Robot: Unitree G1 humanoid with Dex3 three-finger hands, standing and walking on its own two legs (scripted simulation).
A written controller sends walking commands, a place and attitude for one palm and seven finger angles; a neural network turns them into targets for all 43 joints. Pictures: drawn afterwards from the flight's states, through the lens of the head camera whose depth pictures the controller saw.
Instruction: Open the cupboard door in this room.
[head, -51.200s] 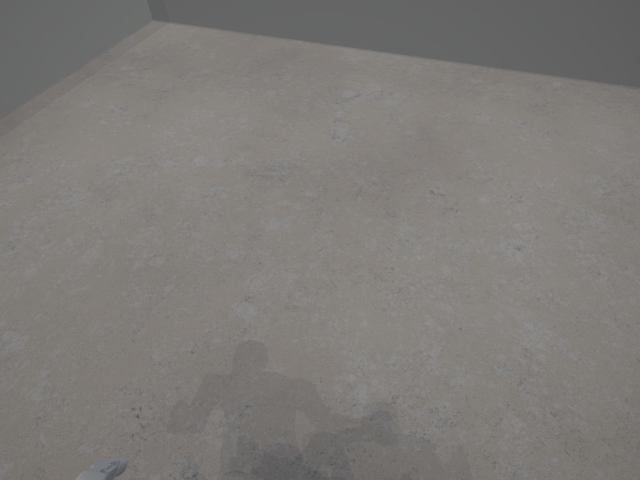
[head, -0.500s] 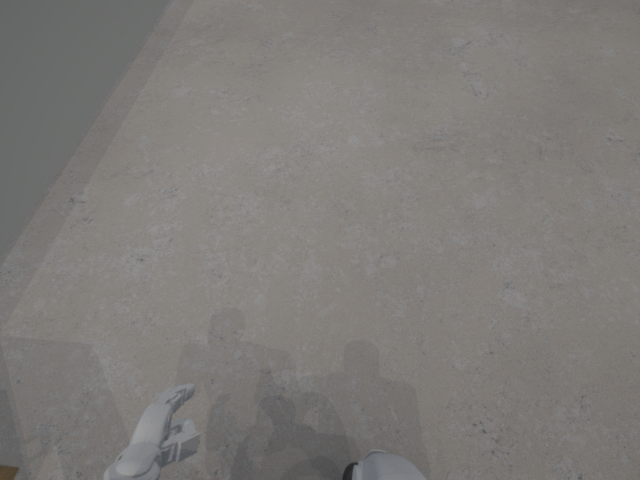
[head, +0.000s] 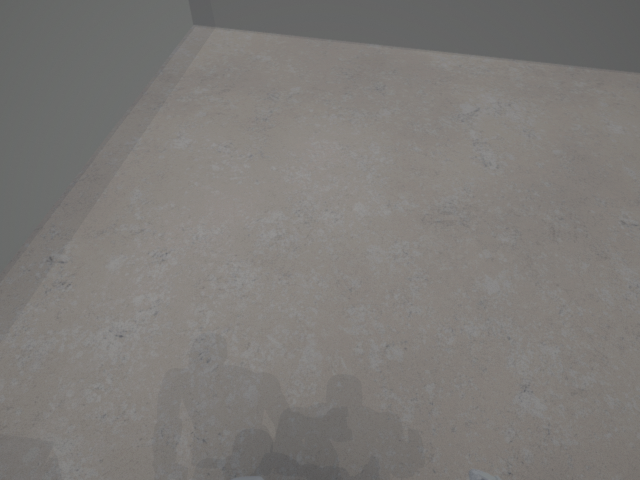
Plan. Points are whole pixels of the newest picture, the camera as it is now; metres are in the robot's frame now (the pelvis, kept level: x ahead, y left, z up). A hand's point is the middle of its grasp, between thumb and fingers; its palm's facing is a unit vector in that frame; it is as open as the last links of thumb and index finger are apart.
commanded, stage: walk to a spot facing it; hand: left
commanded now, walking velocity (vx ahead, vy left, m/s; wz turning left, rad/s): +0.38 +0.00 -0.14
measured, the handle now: out of the picture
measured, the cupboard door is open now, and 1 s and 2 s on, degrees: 41 41 41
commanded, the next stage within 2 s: turn to face it in 0.44 s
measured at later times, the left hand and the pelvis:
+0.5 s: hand (258, 350) +0.33 +0.12 -0.15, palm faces +0.03 -0.98 -0.21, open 7.1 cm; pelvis +0.25 -0.06 +0.02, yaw +0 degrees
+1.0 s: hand (247, 270) +0.49 +0.17 -0.15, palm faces +0.24 -0.95 -0.21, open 7.3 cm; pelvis +0.42 -0.04 +0.01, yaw +13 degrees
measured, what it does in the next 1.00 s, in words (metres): walks ahead: right foot, then left foot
